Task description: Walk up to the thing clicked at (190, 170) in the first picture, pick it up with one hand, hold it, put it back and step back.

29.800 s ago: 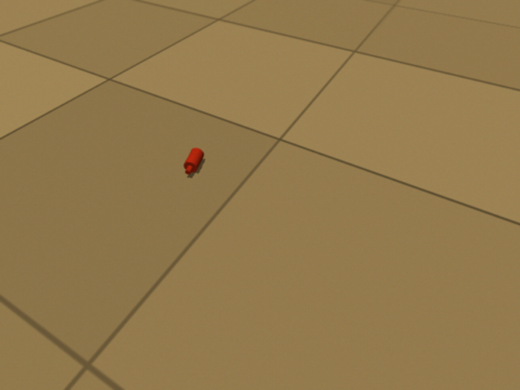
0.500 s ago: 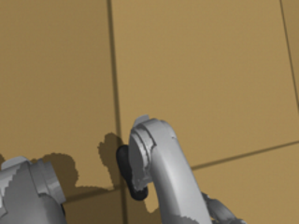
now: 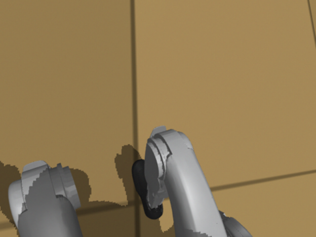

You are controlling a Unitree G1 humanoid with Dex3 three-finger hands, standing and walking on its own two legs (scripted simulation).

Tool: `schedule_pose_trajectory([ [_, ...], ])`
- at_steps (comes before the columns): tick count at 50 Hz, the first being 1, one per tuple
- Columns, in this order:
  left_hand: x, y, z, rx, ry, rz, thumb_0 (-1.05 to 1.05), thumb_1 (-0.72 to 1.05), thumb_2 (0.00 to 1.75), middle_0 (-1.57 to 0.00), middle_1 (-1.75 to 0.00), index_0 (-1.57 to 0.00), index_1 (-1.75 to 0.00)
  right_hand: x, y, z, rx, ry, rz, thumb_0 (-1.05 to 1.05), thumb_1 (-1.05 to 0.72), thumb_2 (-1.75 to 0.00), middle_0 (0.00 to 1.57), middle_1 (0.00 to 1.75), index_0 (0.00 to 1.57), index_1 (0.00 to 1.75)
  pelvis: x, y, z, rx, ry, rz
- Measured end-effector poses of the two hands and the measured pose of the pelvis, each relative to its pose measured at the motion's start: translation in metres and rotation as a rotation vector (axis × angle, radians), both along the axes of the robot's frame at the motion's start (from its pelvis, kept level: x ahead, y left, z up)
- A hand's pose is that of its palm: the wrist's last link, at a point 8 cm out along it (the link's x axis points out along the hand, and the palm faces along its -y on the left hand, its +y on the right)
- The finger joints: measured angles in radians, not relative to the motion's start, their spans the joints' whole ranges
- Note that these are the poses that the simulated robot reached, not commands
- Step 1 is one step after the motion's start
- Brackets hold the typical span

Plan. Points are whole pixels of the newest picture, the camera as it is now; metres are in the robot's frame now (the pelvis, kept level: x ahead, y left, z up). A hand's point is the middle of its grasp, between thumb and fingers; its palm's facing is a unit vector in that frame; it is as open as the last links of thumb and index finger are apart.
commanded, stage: withdraw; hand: left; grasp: from above
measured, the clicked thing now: out of the picture +0.48 +0.37 -0.27
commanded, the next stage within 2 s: home in 0.64 s
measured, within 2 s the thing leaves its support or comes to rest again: neither
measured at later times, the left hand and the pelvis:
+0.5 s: hand out of the picture +0.45 +0.36 -0.09, palm faces -0.47 -0.10 -0.88, open 13.6 cm; pelvis -0.02 -0.01 +0.04, yaw +6 degrees
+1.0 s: hand out of the picture +0.43 +0.38 -0.08, palm faces -0.40 -0.20 -0.89, open 11.7 cm; pelvis -0.01 +0.00 +0.05, yaw +5 degrees
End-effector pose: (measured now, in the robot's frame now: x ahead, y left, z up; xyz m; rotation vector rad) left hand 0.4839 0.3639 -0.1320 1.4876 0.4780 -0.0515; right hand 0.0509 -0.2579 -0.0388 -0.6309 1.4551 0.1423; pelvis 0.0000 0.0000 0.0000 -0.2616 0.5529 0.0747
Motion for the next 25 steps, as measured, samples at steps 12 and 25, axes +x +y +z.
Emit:
schedule_pose_trajectory([
  [12, -0.018, 0.017, 0.103, 0.037, 0.126, 0.051, 0.00, -0.50, 0.99, -0.10, -1.00, -0.09, -1.00, 0.038, 0.000, -0.002, 0.071, -0.086, -0.093, 0.01, -0.91, -0.90, 0.20, 0.30, 0.20, 0.30, -0.004, -0.001, 0.040, 0.050, 0.059, 0.044],
  [25, -0.031, -0.004, 0.098, -0.041, 0.150, -0.088, 0.00, -0.43, 0.94, -0.17, -0.94, -0.16, -0.94, 0.024, -0.023, 0.012, -0.049, -0.067, -0.067, 0.00, -0.91, -0.90, 0.20, 0.30, 0.20, 0.30, -0.016, -0.007, 0.042, 0.068, 0.031, 0.054],
])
